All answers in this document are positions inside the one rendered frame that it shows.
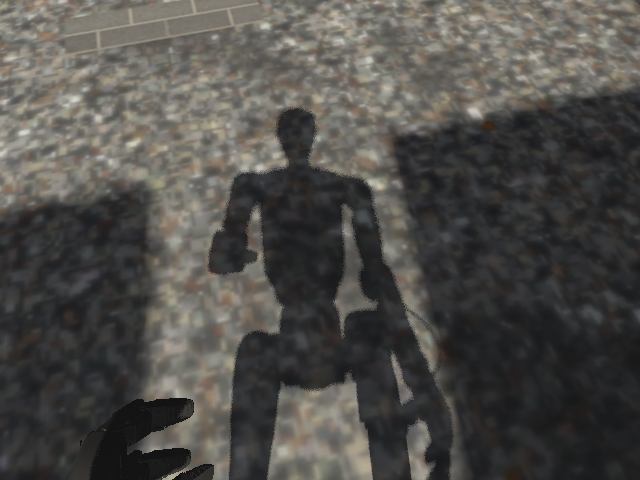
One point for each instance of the left robot hand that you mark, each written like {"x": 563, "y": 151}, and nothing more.
{"x": 103, "y": 454}

